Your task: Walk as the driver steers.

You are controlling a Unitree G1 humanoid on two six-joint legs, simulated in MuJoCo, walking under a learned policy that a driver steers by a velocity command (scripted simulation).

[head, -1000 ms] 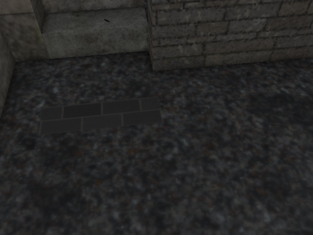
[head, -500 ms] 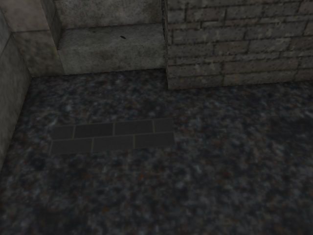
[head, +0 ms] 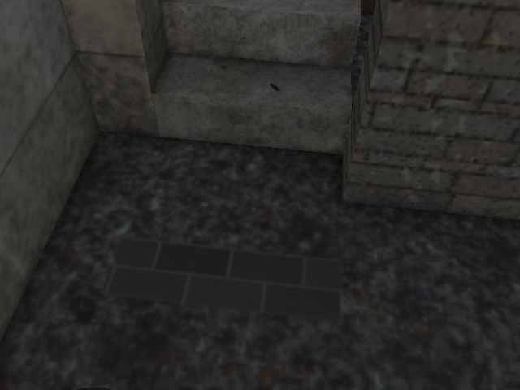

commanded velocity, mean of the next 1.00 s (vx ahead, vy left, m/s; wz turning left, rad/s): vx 0.50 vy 0.00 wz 0.18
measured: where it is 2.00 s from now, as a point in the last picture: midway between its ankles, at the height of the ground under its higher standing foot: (225, 221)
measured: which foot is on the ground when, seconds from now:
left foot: down 0.00-0.22, up 0.24-0.68, down 0.70-1.00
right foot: up 0.00-0.18, down 0.20-0.72, up 0.74-1.00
